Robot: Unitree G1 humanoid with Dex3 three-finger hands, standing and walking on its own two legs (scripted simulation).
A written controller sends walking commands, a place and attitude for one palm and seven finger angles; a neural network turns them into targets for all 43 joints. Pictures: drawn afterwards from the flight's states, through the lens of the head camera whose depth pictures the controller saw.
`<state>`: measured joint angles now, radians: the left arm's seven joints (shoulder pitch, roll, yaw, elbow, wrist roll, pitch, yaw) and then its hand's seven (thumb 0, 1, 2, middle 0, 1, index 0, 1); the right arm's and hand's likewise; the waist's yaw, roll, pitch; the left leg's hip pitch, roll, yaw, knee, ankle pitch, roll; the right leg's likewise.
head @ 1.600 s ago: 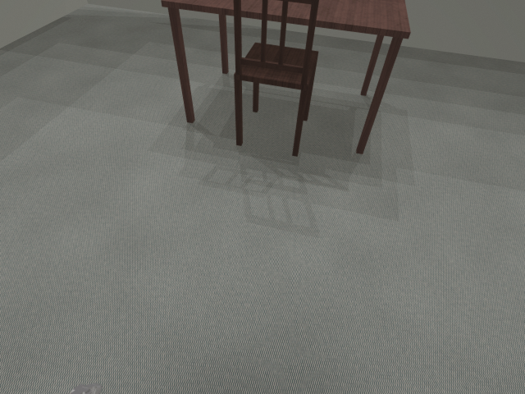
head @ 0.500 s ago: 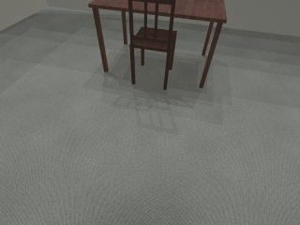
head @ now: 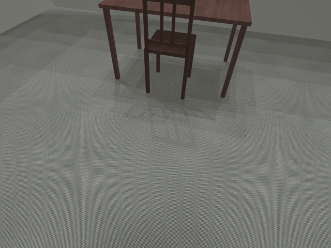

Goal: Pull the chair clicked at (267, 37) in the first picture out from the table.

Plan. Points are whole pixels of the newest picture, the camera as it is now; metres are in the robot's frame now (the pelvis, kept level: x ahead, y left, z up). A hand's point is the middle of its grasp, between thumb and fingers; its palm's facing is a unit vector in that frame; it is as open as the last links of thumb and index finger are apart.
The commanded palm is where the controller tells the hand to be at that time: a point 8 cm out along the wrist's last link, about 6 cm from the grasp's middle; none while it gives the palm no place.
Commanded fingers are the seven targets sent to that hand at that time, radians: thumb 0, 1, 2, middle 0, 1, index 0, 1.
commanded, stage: walk to a spot facing it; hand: left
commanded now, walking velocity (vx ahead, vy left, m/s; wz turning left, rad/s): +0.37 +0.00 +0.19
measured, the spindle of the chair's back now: (161, 22) +1.60 +0.12 -0.10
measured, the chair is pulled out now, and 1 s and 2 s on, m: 0.00 0.00 0.00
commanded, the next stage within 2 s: turn to face it in 1.84 s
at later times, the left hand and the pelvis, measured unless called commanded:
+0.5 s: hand out of the picture +0.14 +0.21 -0.18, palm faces +0.05 -0.99 -0.14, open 7.3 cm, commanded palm none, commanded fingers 0.00 0.90 0.90 -0.20 -0.30 -0.20 -0.30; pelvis +0.13 +0.03 +0.00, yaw +3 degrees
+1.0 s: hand (107, 190) +0.33 +0.22 -0.19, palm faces +0.19 -0.97 -0.18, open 7.2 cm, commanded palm none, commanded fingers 0.00 0.90 0.90 -0.20 -0.30 -0.20 -0.30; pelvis +0.35 +0.03 -0.01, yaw +8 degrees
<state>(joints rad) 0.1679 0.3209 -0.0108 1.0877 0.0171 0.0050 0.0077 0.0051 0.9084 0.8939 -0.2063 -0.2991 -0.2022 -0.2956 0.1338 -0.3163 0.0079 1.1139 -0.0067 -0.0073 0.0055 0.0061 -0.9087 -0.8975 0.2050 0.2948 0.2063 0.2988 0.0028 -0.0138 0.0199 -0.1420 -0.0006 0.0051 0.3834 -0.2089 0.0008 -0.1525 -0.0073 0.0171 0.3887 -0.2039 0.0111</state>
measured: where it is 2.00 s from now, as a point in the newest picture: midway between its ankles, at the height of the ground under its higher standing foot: (157, 167)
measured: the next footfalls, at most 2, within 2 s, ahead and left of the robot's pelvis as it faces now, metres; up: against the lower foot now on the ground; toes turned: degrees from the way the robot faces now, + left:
right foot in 0.68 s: +0.38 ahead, -0.10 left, +0.00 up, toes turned -3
left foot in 1.06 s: +0.48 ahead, +0.17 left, +0.00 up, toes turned +18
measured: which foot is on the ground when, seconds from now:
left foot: down 0.00-0.68, up 0.70-1.00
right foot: down 0.00-0.24, up 0.26-0.66, down 0.68-1.00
